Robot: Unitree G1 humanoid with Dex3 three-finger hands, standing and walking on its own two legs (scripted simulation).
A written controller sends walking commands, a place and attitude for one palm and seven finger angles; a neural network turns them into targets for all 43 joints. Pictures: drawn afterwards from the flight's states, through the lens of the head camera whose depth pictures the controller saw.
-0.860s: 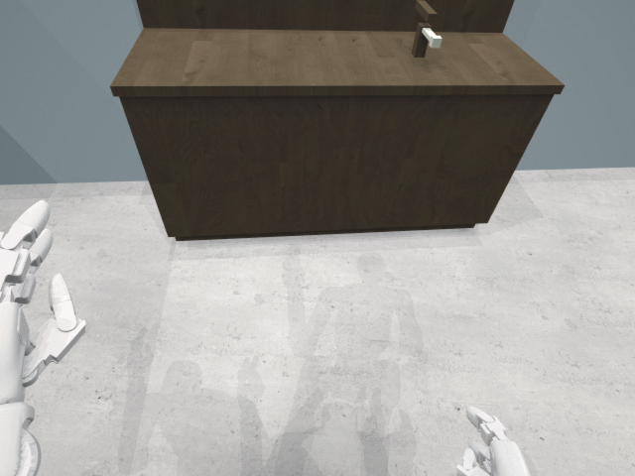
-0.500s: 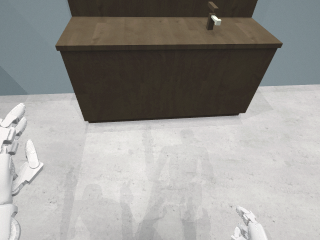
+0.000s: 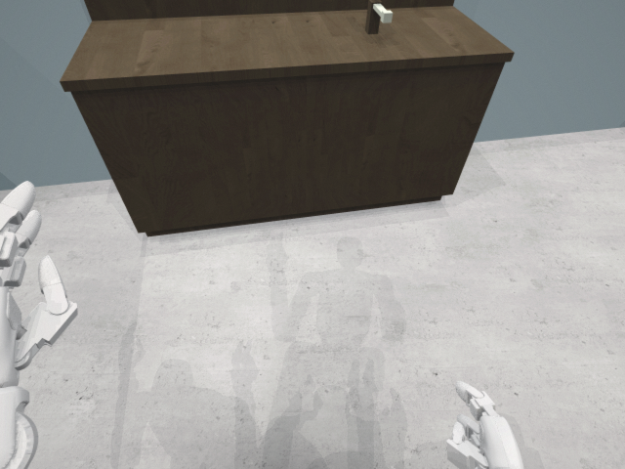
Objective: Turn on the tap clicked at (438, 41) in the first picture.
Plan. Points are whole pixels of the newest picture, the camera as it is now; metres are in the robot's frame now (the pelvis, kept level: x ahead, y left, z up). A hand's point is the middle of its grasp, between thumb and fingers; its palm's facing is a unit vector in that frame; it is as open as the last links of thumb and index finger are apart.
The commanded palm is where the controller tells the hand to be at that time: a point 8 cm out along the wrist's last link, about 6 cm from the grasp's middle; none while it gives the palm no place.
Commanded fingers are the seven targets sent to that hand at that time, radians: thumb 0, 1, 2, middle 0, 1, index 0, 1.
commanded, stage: walk to a spot facing it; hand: left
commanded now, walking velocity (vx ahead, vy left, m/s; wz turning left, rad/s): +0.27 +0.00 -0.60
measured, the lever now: (386, 16) +1.36 -0.11 +0.07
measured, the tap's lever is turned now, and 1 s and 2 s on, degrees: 0 0 0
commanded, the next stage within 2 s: none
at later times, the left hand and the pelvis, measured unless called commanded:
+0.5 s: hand (237, 218) +0.32 +0.12 +0.19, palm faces +0.16 -0.88 -0.45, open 7.5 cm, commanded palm +0.28 +0.18 +0.20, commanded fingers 0.00 0.90 0.90 -0.20 -0.30 -0.20 -0.30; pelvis +0.04 -0.04 +0.01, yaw -18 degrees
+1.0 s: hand (327, 151) +0.45 +0.03 +0.19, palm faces +0.10 -0.93 -0.34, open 7.4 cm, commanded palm +0.42 +0.07 +0.20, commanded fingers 0.00 0.90 0.90 -0.20 -0.30 -0.20 -0.30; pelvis +0.16 -0.12 +0.00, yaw -25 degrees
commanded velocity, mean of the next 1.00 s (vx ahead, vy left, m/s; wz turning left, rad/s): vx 0.35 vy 0.00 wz -0.34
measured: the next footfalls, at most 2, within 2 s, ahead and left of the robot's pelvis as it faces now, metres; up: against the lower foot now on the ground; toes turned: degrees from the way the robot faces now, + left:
right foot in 0.54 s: +0.09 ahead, -0.18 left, +0.00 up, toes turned -28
left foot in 0.98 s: +0.30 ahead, -0.03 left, +0.00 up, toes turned -13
